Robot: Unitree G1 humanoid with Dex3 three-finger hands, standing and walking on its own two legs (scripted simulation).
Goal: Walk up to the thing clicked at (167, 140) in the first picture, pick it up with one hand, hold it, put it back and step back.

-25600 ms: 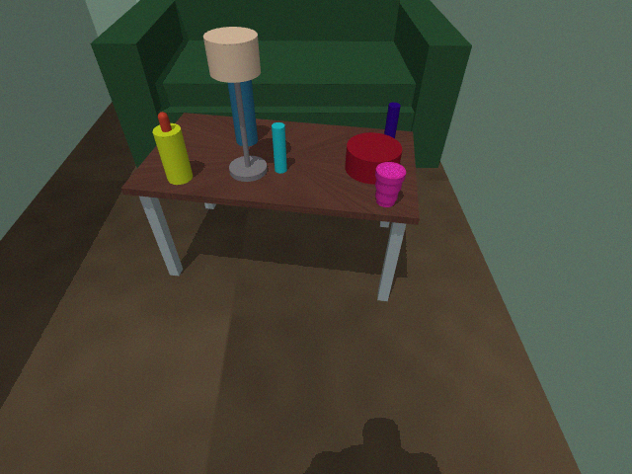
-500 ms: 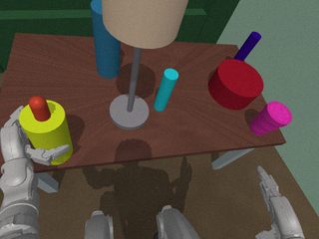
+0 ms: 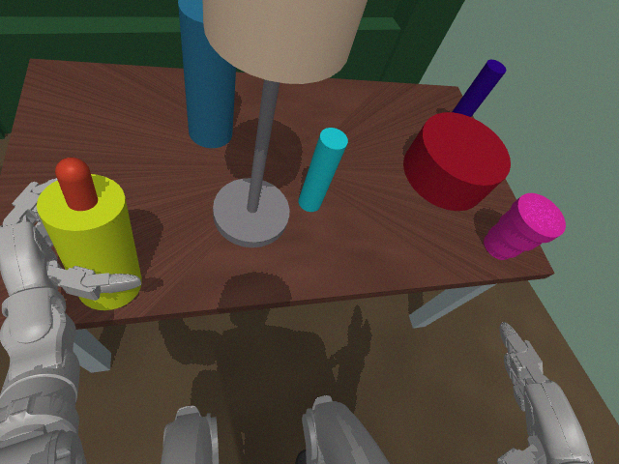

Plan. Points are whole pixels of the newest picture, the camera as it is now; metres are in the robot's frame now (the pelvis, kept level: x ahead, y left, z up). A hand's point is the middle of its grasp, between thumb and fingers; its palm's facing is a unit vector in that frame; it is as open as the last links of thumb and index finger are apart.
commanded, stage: open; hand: left
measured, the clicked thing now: (93, 234) +0.45 +0.21 -0.02
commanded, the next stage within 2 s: withdraw in 0.04 s
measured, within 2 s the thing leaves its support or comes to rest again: rests again in 0.34 s
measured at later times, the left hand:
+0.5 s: hand (4, 217) +0.44 +0.28 +0.04, palm faces +0.34 -0.94 -0.02, open 17.6 cm
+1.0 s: hand out of the picture +0.41 +0.40 +0.12, palm faces +0.52 -0.76 -0.39, open 16.9 cm
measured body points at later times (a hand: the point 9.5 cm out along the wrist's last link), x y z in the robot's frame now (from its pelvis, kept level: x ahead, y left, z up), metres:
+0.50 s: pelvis +0.01 -0.01 +0.02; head +0.13 +0.06 +0.45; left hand +0.41 +0.33 +0.04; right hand +0.17 -0.27 +0.07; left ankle +0.05 +0.12 -0.58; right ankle +0.03 -0.14 -0.58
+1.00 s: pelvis +0.03 +0.01 +0.09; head +0.12 +0.04 +0.53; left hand +0.38 +0.44 +0.14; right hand +0.18 -0.24 +0.04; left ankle +0.05 +0.12 -0.58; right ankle +0.03 -0.14 -0.58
